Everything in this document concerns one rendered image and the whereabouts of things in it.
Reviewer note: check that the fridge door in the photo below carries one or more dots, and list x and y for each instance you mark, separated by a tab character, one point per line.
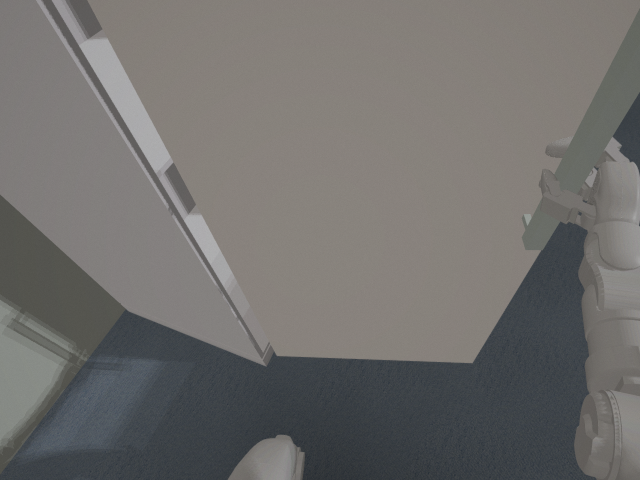
364	165

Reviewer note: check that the robot right forearm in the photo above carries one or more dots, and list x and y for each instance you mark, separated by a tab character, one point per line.
610	275

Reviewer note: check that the right robot upper arm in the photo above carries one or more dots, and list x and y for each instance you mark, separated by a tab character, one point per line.
607	440

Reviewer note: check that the handle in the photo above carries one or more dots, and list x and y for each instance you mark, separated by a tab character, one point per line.
613	99

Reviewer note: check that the robot right hand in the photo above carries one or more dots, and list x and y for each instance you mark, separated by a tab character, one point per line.
614	190

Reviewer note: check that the robot left thigh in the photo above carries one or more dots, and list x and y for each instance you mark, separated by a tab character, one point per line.
271	459

